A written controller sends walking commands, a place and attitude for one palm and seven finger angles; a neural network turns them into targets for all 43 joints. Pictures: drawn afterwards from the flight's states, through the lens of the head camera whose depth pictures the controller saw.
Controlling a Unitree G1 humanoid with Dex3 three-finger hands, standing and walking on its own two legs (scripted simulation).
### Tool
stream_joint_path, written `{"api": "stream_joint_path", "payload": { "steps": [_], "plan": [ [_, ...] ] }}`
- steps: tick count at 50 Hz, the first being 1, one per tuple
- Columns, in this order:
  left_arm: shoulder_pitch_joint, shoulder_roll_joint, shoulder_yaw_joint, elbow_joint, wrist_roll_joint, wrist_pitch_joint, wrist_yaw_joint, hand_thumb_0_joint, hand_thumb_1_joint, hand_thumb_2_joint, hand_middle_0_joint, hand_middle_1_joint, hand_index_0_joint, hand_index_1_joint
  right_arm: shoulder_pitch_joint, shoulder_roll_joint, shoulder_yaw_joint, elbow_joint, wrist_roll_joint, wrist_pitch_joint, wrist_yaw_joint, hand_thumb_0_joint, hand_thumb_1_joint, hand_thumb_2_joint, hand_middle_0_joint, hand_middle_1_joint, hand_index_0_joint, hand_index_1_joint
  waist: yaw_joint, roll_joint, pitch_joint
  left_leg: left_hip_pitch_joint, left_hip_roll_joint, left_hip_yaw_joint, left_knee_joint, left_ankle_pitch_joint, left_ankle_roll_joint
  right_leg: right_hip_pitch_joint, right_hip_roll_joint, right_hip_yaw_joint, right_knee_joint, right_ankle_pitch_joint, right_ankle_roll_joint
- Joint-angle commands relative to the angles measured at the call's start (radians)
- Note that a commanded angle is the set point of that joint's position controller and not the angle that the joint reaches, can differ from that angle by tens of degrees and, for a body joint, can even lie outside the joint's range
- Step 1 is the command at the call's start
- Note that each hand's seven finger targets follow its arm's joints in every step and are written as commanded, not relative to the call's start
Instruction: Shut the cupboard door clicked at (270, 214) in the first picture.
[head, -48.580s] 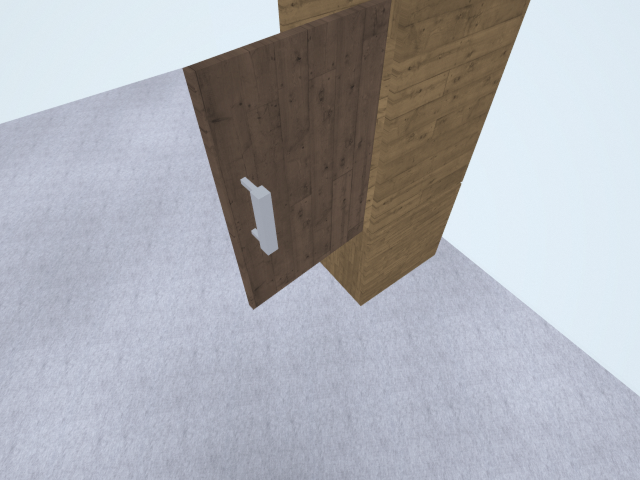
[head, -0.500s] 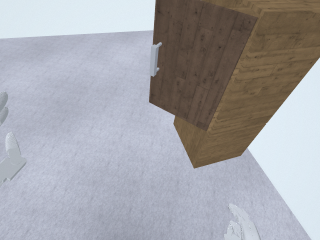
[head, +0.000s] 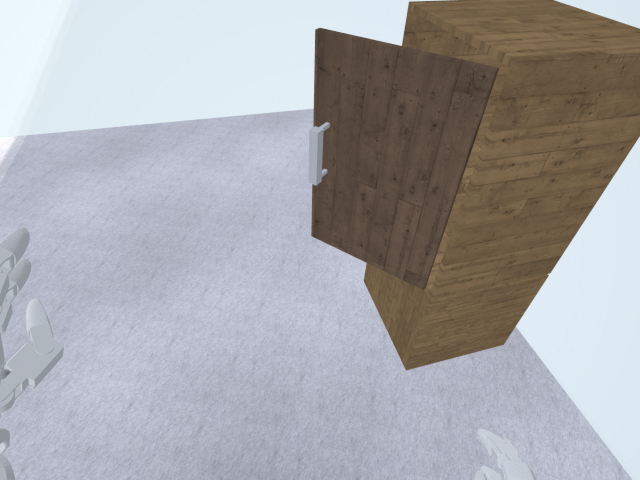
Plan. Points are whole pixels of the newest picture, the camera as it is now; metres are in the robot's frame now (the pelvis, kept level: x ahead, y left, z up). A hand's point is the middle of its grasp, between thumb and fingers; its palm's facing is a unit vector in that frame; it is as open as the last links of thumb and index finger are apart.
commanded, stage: stop stepping back and stand still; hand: left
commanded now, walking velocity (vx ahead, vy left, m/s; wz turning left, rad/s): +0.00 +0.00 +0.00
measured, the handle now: (320, 153) +0.87 +0.05 -0.02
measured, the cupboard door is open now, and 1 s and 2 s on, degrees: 40 40 40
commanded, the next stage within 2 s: let the arm hang, fingers relaxed in 0.12 s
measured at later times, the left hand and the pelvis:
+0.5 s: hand out of the picture +0.08 +0.18 -0.16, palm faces -0.05 -0.98 -0.18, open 7.4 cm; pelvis -0.01 +0.01 -0.01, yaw +0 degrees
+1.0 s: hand out of the picture -0.05 +0.23 -0.16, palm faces +0.00 -0.96 -0.27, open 7.4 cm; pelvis -0.01 +0.02 +0.01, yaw -1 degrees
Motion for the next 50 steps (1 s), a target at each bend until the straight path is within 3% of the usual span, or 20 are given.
{"api": "stream_joint_path", "payload": {
  "steps": [1,3,10,11,12,13,14,16,18,20,22,25,30,34,37,40,45,50],
  "plan": [
    [-0.085,0.239,0.162,-0.182,-0.004,-0.073,0.023,0.0,0.9,0.9,-0.2,-0.3,-0.2,-0.3,-0.124,-0.111,-0.05,-0.162,-0.001,-0.047,-0.013,0.0,-0.9,-0.9,0.2,0.3,0.2,0.3,-0.011,0.012,0.075,0.055,0.07,-0.101,-0.072,-0.068,-0.016,-0.173,-0.147,0.149,-0.163,-0.053,-0.01],
    [-0.074,0.217,0.142,-0.186,-0.007,-0.075,0.019,0.0,0.9,0.9,-0.2,-0.3,-0.2,-0.3,-0.121,-0.109,-0.047,-0.164,0.002,-0.045,-0.013,0.0,-0.9,-0.9,0.2,0.3,0.2,0.3,-0.011,0.02,0.06,0.068,0.073,-0.1,-0.073,-0.019,-0.013,-0.153,-0.137,0.136,-0.138,0.013,-0.006],
    [-0.04,0.225,0.154,-0.211,-0.011,-0.075,0.018,0.0,0.9,0.9,-0.2,-0.3,-0.2,-0.3,-0.112,-0.115,-0.046,-0.166,0.002,-0.058,-0.017,0.0,-0.9,-0.9,0.2,0.3,0.2,0.3,0.0,0.038,-0.01,0.088,0.096,-0.117,-0.12,0.097,-0.004,-0.065,-0.09,0.079,-0.067,0.153,0.024],
    [-0.091,0.009,-0.295,0.523,0.029,0.031,-0.106,0.0,0.9,0.9,-0.2,-0.3,-0.2,-0.3,-0.19,-0.229,-0.074,0.022,0.01,-0.143,0.074,0.0,-0.9,-0.9,0.2,0.3,0.2,0.3,-0.028,0.021,0.074,0.059,0.121,-0.116,0.022,0.359,-0.004,-0.184,-0.13,0.001,0.053,0.274,-0.001],
    [-0.115,0.035,-0.256,0.558,0.045,0.127,-0.137,0.0,0.9,0.9,-0.2,-0.3,-0.2,-0.3,-0.096,-0.275,-0.095,0.056,-0.005,-0.087,0.081,0.0,-0.9,-0.9,0.2,0.3,0.2,0.3,-0.018,0.016,0.002,0.1,0.122,-0.1,0.024,0.365,-0.008,-0.161,-0.151,0.07,0.032,0.25,-0.006],
    [-0.109,0.03,-0.255,0.544,0.048,0.157,-0.144,0.0,0.9,0.9,-0.2,-0.3,-0.2,-0.3,-0.072,-0.26,-0.093,0.039,-0.007,-0.064,0.075,0.0,-0.9,-0.9,0.2,0.3,0.2,0.3,-0.017,0.03,0.008,0.11,0.122,-0.1,0.034,0.332,-0.003,-0.175,-0.143,0.061,0.044,0.195,-0.01],
    [-0.126,0.013,-0.262,0.585,0.052,0.152,-0.147,0.0,0.9,0.9,-0.2,-0.3,-0.2,-0.3,-0.057,-0.245,-0.087,0.051,-0.017,-0.057,0.074,0.0,-0.9,-0.9,0.2,0.3,0.2,0.3,-0.01,0.01,-0.015,0.088,0.131,-0.114,0.029,0.316,0.014,-0.17,-0.128,0.047,0.075,0.16,-0.013],
    [-0.168,0.039,-0.273,0.691,0.062,0.141,-0.15,0.0,0.9,0.9,-0.2,-0.3,-0.2,-0.3,-0.053,-0.251,-0.075,0.07,-0.026,-0.035,0.075,0.0,-0.9,-0.9,0.2,0.3,0.2,0.3,-0.004,-0.103,-0.031,0.069,0.131,-0.161,0.014,0.346,0.032,-0.12,-0.11,0.053,0.095,0.145,-0.02],
    [-0.2,0.053,-0.283,0.8,0.063,0.137,-0.149,0.0,0.9,0.9,-0.2,-0.3,-0.2,-0.3,-0.07,-0.258,-0.068,0.084,-0.032,-0.022,0.071,0.0,-0.9,-0.9,0.2,0.3,0.2,0.3,-0.001,-0.185,-0.033,0.06,0.115,-0.172,0.008,0.326,0.035,-0.086,-0.126,0.087,0.077,0.175,-0.028],
    [-0.232,0.049,-0.299,0.915,0.061,0.14,-0.143,0.0,0.9,0.9,-0.2,-0.3,-0.2,-0.3,-0.068,-0.238,-0.06,0.116,-0.036,-0.003,0.07,0.0,-0.9,-0.9,0.2,0.3,0.2,0.3,-0.006,-0.216,-0.02,0.083,0.093,-0.157,0.002,0.289,0.024,-0.09,-0.151,0.111,0.054,0.201,-0.036],
    [-0.245,0.029,-0.318,1.016,0.055,0.151,-0.136,0.0,0.9,0.9,-0.2,-0.3,-0.2,-0.3,-0.057,-0.202,-0.045,0.15,-0.038,0.018,0.07,0.0,-0.9,-0.9,0.2,0.3,0.2,0.3,-0.012,-0.144,0.014,0.095,0.083,-0.149,-0.025,0.243,0.014,-0.102,-0.156,0.117,0.026,0.144,-0.034],
    [-0.231,0.006,-0.333,1.159,0.052,0.159,-0.133,0.0,0.9,0.9,-0.2,-0.3,-0.2,-0.3,-0.06,-0.169,-0.033,0.21,-0.039,0.038,0.068,0.0,-0.9,-0.9,0.2,0.3,0.2,0.3,-0.01,0.025,0.085,0.086,0.078,-0.164,-0.102,0.083,0.01,-0.125,-0.141,0.127,-0.029,0.004,-0.028],
    [-0.167,-0.017,-0.327,1.332,0.052,0.157,-0.136,0.0,0.9,0.9,-0.2,-0.3,-0.2,-0.3,-0.018,-0.142,-0.039,0.291,-0.037,0.043,0.052,0.0,-0.9,-0.9,0.2,0.3,0.2,0.3,0.002,0.201,0.082,0.07,0.086,-0.189,-0.188,-0.073,0.013,-0.055,-0.125,0.107,-0.061,0.013,-0.036],
    [-0.158,-0.018,-0.331,1.424,0.052,0.149,-0.139,0.0,0.9,0.9,-0.2,-0.3,-0.2,-0.3,0.011,-0.164,-0.05,0.341,-0.029,0.036,0.041,0.0,-0.9,-0.9,0.2,0.3,0.2,0.3,-0.002,0.121,0.075,0.119,0.106,-0.206,-0.215,-0.065,0.02,-0.048,-0.121,0.096,-0.085,0.031,-0.035],
    [-0.154,-0.026,-0.335,1.474,0.053,0.146,-0.139,0.0,0.9,0.9,-0.2,-0.3,-0.2,-0.3,0.024,-0.17,-0.056,0.371,-0.025,0.034,0.037,0.0,-0.9,-0.9,0.2,0.3,0.2,0.3,-0.006,0.014,0.116,0.135,0.112,-0.2,-0.224,-0.061,0.023,-0.077,-0.128,0.098,-0.109,0.024,-0.035],
    [-0.155,-0.03,-0.338,1.504,0.054,0.145,-0.135,0.0,0.9,0.9,-0.2,-0.3,-0.2,-0.3,0.035,-0.181,-0.06,0.397,-0.026,0.036,0.035,0.0,-0.9,-0.9,0.2,0.3,0.2,0.3,-0.012,-0.047,0.155,0.144,0.115,-0.198,-0.246,-0.113,0.023,-0.111,-0.127,0.104,-0.12,-0.01,-0.033],
    [-0.152,-0.024,-0.339,1.529,0.056,0.143,-0.131,0.0,0.9,0.9,-0.2,-0.3,-0.2,-0.3,0.034,-0.179,-0.063,0.423,-0.026,0.036,0.038,0.0,-0.9,-0.9,0.2,0.3,0.2,0.3,-0.011,-0.093,0.168,0.152,0.112,-0.182,-0.254,-0.106,0.024,-0.123,-0.133,0.108,-0.128,-0.018,-0.03],
    [-0.16,-0.016,-0.339,1.535,0.057,0.144,-0.129,0.0,0.9,0.9,-0.2,-0.3,-0.2,-0.3,0.02,-0.172,-0.062,0.442,-0.027,0.035,0.041,0.0,-0.9,-0.9,0.2,0.3,0.2,0.3,-0.008,-0.058,0.183,0.147,0.108,-0.174,-0.264,-0.106,0.022,-0.128,-0.135,0.115,-0.131,-0.013,-0.027]
  ]
}}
